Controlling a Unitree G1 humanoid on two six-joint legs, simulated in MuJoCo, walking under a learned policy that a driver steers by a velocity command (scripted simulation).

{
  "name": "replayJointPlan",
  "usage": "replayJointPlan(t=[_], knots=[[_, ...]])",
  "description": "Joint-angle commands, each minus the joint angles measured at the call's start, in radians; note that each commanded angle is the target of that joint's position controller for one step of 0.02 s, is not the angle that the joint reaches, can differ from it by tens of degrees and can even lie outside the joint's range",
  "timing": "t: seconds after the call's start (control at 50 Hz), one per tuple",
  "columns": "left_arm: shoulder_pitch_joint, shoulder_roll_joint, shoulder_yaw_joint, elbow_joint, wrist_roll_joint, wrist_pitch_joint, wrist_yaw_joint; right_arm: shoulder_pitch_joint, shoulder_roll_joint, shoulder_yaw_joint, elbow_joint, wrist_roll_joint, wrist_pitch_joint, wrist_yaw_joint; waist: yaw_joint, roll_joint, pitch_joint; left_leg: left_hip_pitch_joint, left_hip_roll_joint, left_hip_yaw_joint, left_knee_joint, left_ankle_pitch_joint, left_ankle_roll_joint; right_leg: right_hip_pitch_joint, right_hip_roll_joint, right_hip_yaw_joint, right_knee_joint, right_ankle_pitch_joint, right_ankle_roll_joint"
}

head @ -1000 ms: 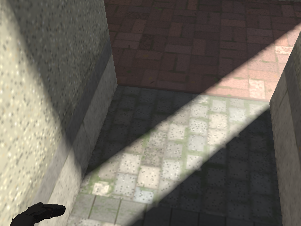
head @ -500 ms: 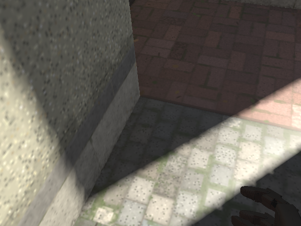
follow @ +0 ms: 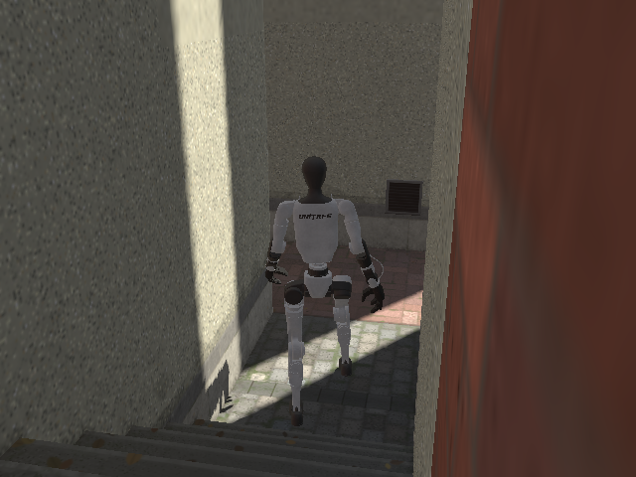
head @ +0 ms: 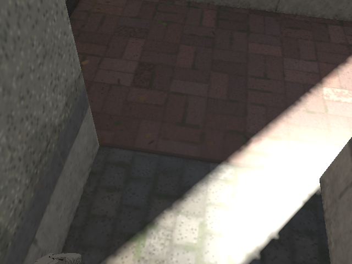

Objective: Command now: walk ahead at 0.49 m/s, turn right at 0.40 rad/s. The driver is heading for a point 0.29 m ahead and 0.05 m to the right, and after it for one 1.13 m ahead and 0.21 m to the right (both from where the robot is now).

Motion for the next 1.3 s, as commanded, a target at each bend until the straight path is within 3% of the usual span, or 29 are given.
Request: replayJointPlan(t=[0.02, 0.08, 0.12, 0.14, 0.16, 0.18, 0.2, 0.24, 0.26, 0.32, 0.38, 0.52, 0.6, 0.64, 0.66, 0.68, 0.7, 0.74, 0.82, 0.92, 1.0, 1.02, 1.06, 1.1, 1.12, 1.14, 1.16, 1.2, 1.3], knots=[[-0.116, 0.033, -0.010, -0.102, -0.004, -0.019, -0.022, -0.020, -0.174, -0.038, -0.041, 0.007, -0.014, 0.004, 0.015, 0.173, 0.048, -0.035, 0.258, -0.052, -0.040, 0.435, 0.117, 0.061, 0.023, -0.060, -0.052, -0.059, -0.020], [-0.058, 0.079, 0.003, -0.120, 0.005, -0.015, -0.044, -0.047, -0.212, -0.045, -0.045, 0.010, -0.006, 0.003, 0.067, 0.213, -0.026, 0.056, 0.268, 0.011, 0.153, 0.890, 0.080, 0.202, 0.082, -0.137, -0.094, -0.282, -0.078], [0.245, 0.143, 0.038, -0.039, 0.006, -0.005, -0.039, -0.044, -0.220, -0.035, -0.058, 0.000, 0.001, -0.007, 0.213, 0.215, -0.183, -0.042, 0.241, 0.050, 0.511, 1.067, 0.034, 0.621, 0.127, -0.134, -0.169, -0.175, -0.144], [0.364, 0.242, 0.064, -0.007, 0.003, 0.003, -0.021, -0.028, -0.179, -0.023, -0.104, -0.022, -0.015, -0.012, 0.210, 0.000, -0.279, -0.347, 0.164, 0.062, 0.873, 0.454, -0.010, 0.945, -0.072, 0.187, -0.130, 0.051, -0.219], [0.343, 0.302, 0.070, -0.019, -0.006, 0.001, -0.015, 0.102, -0.110, -0.005, -0.122, -0.005, -0.051, 0.004, 0.094, -0.234, -0.490, -0.613, -0.020, -0.138, 1.178, -0.247, -0.042, 1.199, -0.294, 0.745, -0.273, -0.153, -0.419], [0.345, 0.204, 0.046, -0.049, -0.010, 0.003, -0.004, 0.018, -0.201, -0.025, -0.119, 0.020, -0.083, 0.014, 0.148, -0.130, -0.463, -0.704, 0.029, -0.273, 1.236, -0.193, -0.022, 1.164, -0.269, 0.709, -0.320, -0.254, -0.369], [0.300, 0.171, 0.045, -0.048, -0.021, -0.002, 0.003, -0.084, -0.187, -0.020, -0.137, 0.031, -0.098, 0.006, 0.151, -0.087, -0.305, -0.758, 0.043, -0.242, 1.210, -0.122, -0.015, 1.021, -0.227, 0.575, -0.353, -0.255, -0.326], [0.202, 0.124, 0.028, -0.062, -0.014, -0.022, -0.006, -0.209, -0.180, -0.033, -0.160, -0.005, -0.090, -0.011, 0.089, 0.060, -0.120, -0.686, 0.084, -0.204, 1.011, -0.032, -0.021, 0.750, -0.153, 0.402, -0.406, -0.074, -0.291], [0.194, 0.140, 0.030, -0.076, -0.013, -0.024, -0.007, -0.214, -0.171, -0.035, -0.191, -0.032, -0.080, -0.013, 0.056, 0.056, -0.101, -0.632, 0.090, -0.215, 0.998, 0.008, -0.032, 0.668, -0.135, 0.403, -0.432, -0.029, -0.295], [0.231, 0.135, 0.032, -0.066, -0.037, -0.012, 0.020, -0.266, -0.129, -0.026, -0.232, -0.009, -0.052, -0.014, 0.027, 0.048, -0.061, -0.718, 0.099, -0.198, 0.872, 0.046, -0.059, 0.671, -0.131, 0.351, -0.475, 0.042, -0.286], [0.308, 0.177, 0.050, -0.040, -0.037, -0.004, 0.048, -0.384, -0.074, -0.005, -0.268, -0.028, -0.044, -0.009, 0.046, -0.001, -0.011, -0.708, 0.076, -0.163, 0.633, 0.223, -0.074, 0.584, -0.075, 0.265, -0.478, 0.045, -0.248], [0.420, 0.150, 0.045, -0.023, -0.050, 0.005, 0.037, -0.532, -0.061, 0.004, -0.316, -0.036, -0.052, 0.029, 0.106, -0.063, -0.005, -0.480, -0.050, -0.124, 0.307, 0.420, -0.045, 0.556, -0.064, 0.276, -0.448, -0.059, -0.183], [0.379, 0.138, 0.050, -0.033, -0.053, 0.003, 0.040, -0.396, -0.138, -0.030, -0.280, -0.024, -0.068, 0.029, 0.036, -0.141, -0.069, -0.344, -0.059, -0.134, 0.151, 0.302, 0.025, 0.758, -0.085, 0.295, -0.264, 0.232, -0.153], [0.317, 0.099, 0.033, -0.076, -0.018, 0.000, 0.028, -0.084, -0.221, -0.059, -0.209, -0.029, -0.061, 0.023, -0.098, -0.039, -0.319, 0.149, 0.128, -0.300, 0.222, 0.461, 0.121, 0.572, 0.006, 0.228, 0.126, 0.060, -0.087], [0.572, 0.018, 0.010, -0.024, -0.034, -0.005, 0.034, 0.008, -0.251, -0.066, -0.171, -0.039, -0.049, 0.026, -0.008, 0.274, -0.454, 0.481, 0.381, -0.711, 0.246, 0.508, 0.302, 0.269, 0.164, 0.199, 0.454, -0.758, -0.027], [0.626, 0.104, 0.017, 0.018, -0.070, -0.007, 0.046, 0.024, -0.199, -0.061, -0.143, -0.009, -0.040, 0.030, -0.015, 0.277, -0.419, 0.421, 0.454, -0.911, 0.160, 0.157, 0.342, 0.109, 0.098, 0.197, 0.613, -0.748, -0.022], [0.484, 0.156, 0.027, 0.008, -0.063, -0.011, 0.051, -0.058, -0.136, -0.046, -0.162, 0.005, -0.034, 0.025, -0.039, 0.190, -0.228, 0.263, 0.371, -0.794, 0.100, 0.061, 0.299, 0.050, 0.053, 0.164, 0.649, -0.647, -0.007], [0.292, 0.175, 0.035, -0.043, -0.024, -0.021, 0.058, -0.163, -0.115, -0.029, -0.158, -0.013, -0.021, 0.023, -0.020, 0.091, -0.048, -0.010, 0.273, -0.568, 0.024, 0.193, 0.231, 0.086, -0.011, 0.065, 0.574, -0.502, 0.008], [0.205, 0.092, 0.014, -0.090, -0.052, -0.018, 0.056, -0.101, -0.087, -0.017, -0.108, -0.022, -0.021, 0.031, -0.017, 0.156, -0.008, -0.067, 0.175, -0.399, -0.056, 0.259, 0.211, 0.093, -0.058, -0.003, 0.379, -0.433, 0.015], [0.031, 0.043, -0.020, -0.157, -0.048, -0.011, 0.048, -0.078, -0.164, -0.028, -0.084, -0.004, -0.014, 0.022, -0.041, 0.143, 0.039, -0.143, 0.149, -0.275, -0.095, 0.346, 0.191, 0.133, -0.070, -0.061, 0.056, -0.191, 0.043], [-0.067, 0.071, -0.023, -0.190, -0.045, -0.015, 0.027, 0.001, -0.166, -0.011, -0.059, 0.011, -0.014, 0.035, -0.064, 0.124, 0.053, -0.190, 0.156, -0.288, -0.056, 0.403, 0.187, 0.263, -0.022, -0.077, -0.076, -0.091, 0.041], [-0.097, 0.070, -0.021, -0.202, -0.020, -0.021, 0.019, 0.008, -0.184, -0.015, -0.049, 0.015, -0.018, 0.034, -0.061, 0.141, 0.066, -0.165, 0.181, -0.302, -0.055, 0.471, 0.190, 0.256, -0.016, -0.065, -0.121, -0.073, 0.019], [-0.051, 0.131, 0.003, -0.185, -0.018, -0.028, 0.020, -0.005, -0.199, -0.019, -0.044, 0.023, -0.021, 0.034, -0.011, 0.143, 0.036, -0.098, 0.201, -0.316, 0.017, 0.561, 0.160, 0.332, -0.007, -0.051, -0.183, -0.107, 0.000], [0.185, 0.226, 0.053, -0.115, 0.002, -0.016, 0.037, -0.012, -0.195, -0.018, -0.040, 0.027, -0.028, 0.036, 0.100, 0.117, -0.141, -0.152, 0.125, -0.246, 0.248, 0.658, 0.100, 0.676, 0.008, -0.089, -0.154, -0.097, -0.042], [0.358, 0.281, 0.071, -0.095, 0.017, 0.000, 0.046, -0.005, -0.127, 0.007, -0.059, 0.017, -0.035, 0.030, 0.174, -0.001, -0.275, -0.338, 0.048, -0.201, 0.535, 0.305, 0.038, 0.949, -0.181, 0.101, -0.146, -0.094, -0.075], [0.389, 0.313, 0.061, -0.077, 0.020, 0.015, 0.035, 0.215, -0.017, 0.033, -0.046, 0.029, -0.030, 0.024, 0.070, -0.291, -0.448, -0.536, -0.048, -0.202, 0.860, -0.306, 0.001, 1.129, -0.459, 0.536, -0.267, -0.249, -0.218], [0.378, 0.199, 0.037, -0.075, 0.002, 0.014, 0.032, 0.168, -0.110, 0.012, -0.015, 0.043, -0.020, 0.015, 0.103, -0.157, -0.375, -0.622, 0.013, -0.270, 0.993, -0.254, 0.007, 1.021, -0.425, 0.632, -0.382, -0.589, -0.195], [0.220, 0.143, 0.016, -0.078, -0.008, -0.009, 0.044, 0.005, -0.165, -0.019, -0.051, 0.039, 0.002, 0.001, 0.079, -0.041, -0.137, -0.672, 0.059, -0.243, 1.034, -0.048, -0.001, 0.784, -0.358, 0.408, -0.458, -0.544, -0.131], [0.176, 0.077, 0.023, 0.009, 0.012, -0.045, 0.050, -0.015, -0.062, -0.031, -0.073, 0.028, 0.056, 0.001, 0.028, -0.076, -0.033, -0.611, 0.091, -0.231, 0.931, 0.157, -0.012, 0.647, -0.236, -0.009, -0.467, -0.062, -0.075]])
